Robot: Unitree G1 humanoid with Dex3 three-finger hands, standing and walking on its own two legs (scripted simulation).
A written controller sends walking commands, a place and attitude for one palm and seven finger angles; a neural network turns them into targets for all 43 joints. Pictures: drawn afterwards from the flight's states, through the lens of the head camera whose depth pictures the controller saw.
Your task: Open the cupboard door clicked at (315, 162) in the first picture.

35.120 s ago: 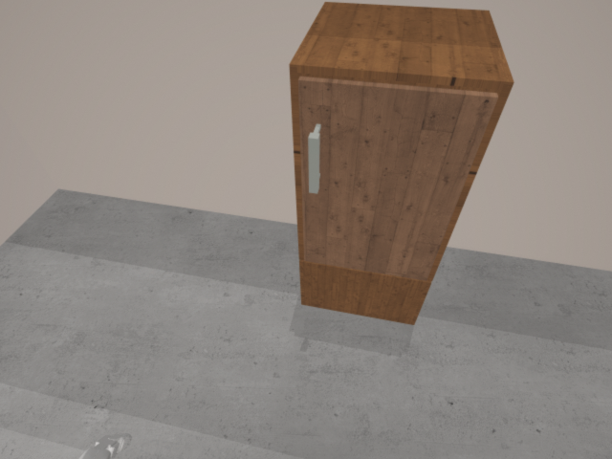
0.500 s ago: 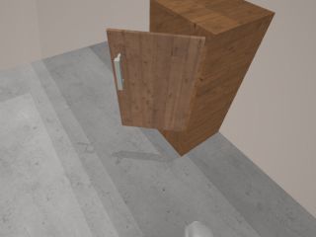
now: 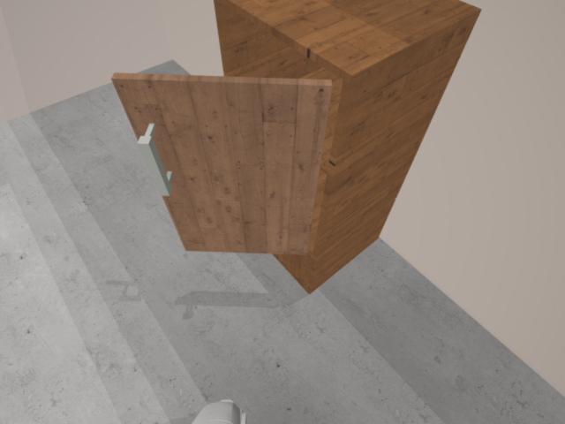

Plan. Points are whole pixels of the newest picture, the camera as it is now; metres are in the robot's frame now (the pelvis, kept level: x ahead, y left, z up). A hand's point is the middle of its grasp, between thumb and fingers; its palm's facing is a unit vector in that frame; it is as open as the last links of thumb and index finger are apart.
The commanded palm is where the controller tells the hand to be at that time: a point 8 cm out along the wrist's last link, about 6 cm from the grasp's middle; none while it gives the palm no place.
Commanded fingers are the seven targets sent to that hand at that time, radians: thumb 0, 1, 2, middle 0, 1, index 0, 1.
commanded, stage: come to a stop and stand still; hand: left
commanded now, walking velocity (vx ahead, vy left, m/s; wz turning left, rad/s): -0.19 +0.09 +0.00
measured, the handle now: (158, 161) +0.59 +0.28 -0.04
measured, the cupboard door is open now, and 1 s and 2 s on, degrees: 48 48 48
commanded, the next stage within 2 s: look again from close up in 1.68 s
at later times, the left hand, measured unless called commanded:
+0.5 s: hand out of the picture +0.02 +0.24 -0.18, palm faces +0.00 -0.98 -0.20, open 7.4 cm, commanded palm none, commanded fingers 0.00 0.90 0.90 -0.20 -0.30 -0.20 -0.30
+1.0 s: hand out of the picture +0.00 +0.15 -0.18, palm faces +0.01 -0.98 -0.18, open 7.3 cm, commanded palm none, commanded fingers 0.00 0.90 0.90 -0.20 -0.30 -0.20 -0.30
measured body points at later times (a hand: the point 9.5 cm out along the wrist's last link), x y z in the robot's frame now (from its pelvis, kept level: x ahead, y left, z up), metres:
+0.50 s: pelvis +0.00 +0.04 +0.00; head +0.04 +0.06 +0.45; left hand +0.03 +0.29 -0.16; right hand +0.08 -0.19 -0.14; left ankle +0.06 +0.13 -0.74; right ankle -0.09 -0.12 -0.68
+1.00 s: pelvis -0.01 -0.02 +0.00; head +0.01 -0.02 +0.45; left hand +0.00 +0.20 -0.16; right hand -0.04 -0.24 -0.16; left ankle +0.02 +0.12 -0.74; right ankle -0.08 -0.12 -0.74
